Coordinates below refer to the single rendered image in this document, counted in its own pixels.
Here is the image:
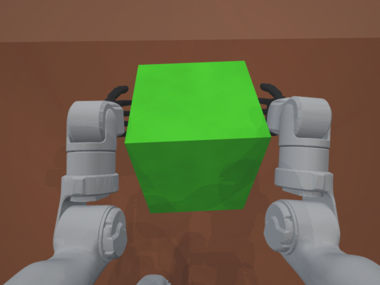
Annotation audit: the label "robot right forearm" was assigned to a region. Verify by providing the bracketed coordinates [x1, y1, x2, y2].
[267, 96, 340, 243]

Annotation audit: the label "robot left upper arm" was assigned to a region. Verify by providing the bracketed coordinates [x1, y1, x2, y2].
[3, 205, 127, 285]

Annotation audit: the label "robot right upper arm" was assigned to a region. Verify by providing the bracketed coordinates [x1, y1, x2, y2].
[264, 199, 380, 285]

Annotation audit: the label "carton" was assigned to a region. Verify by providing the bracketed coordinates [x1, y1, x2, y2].
[125, 61, 271, 213]

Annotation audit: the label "robot left hand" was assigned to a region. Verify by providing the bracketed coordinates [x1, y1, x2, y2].
[105, 85, 132, 137]

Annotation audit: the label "robot right hand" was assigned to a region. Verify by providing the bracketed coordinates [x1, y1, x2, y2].
[258, 83, 285, 136]

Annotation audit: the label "robot left forearm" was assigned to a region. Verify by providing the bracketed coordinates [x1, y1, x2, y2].
[53, 100, 125, 251]

